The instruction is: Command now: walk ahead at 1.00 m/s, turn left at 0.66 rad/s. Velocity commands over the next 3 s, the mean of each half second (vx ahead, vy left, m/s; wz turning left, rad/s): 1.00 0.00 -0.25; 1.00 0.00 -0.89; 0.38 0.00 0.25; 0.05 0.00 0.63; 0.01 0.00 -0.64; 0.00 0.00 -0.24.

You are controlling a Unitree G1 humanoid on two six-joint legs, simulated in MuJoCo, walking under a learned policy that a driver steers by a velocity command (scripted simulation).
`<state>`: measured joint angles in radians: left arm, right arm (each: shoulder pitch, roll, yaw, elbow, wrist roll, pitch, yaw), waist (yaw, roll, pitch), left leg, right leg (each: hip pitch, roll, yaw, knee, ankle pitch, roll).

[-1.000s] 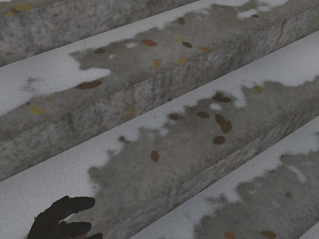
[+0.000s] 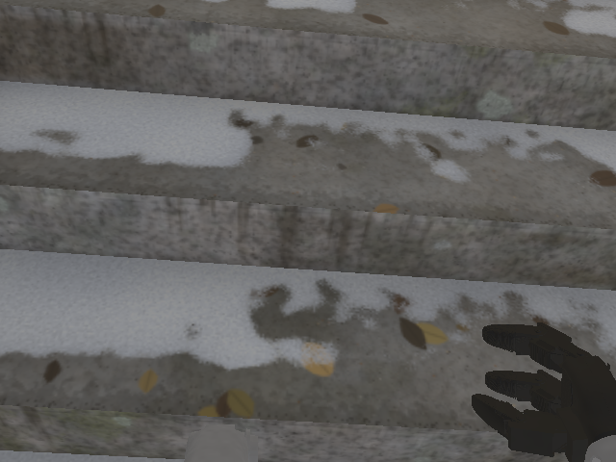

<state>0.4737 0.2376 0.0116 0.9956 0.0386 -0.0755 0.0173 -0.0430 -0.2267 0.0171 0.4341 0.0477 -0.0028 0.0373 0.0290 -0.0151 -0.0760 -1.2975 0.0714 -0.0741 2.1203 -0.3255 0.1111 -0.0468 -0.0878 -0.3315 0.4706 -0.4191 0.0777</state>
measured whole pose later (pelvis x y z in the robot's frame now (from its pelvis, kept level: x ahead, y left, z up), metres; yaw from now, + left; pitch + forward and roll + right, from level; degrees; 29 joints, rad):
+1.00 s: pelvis +0.78 +0.04 +0.40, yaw -38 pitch +5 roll +5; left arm 0.52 0.14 0.01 0.95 -0.01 -0.06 0.00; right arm -0.13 0.02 0.19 0.37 -0.03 -0.18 -0.01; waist 0.00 -0.04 -0.08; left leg -0.89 0.04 0.03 1.21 -0.48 0.03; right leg -0.13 0.10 0.35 0.59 -0.04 -0.15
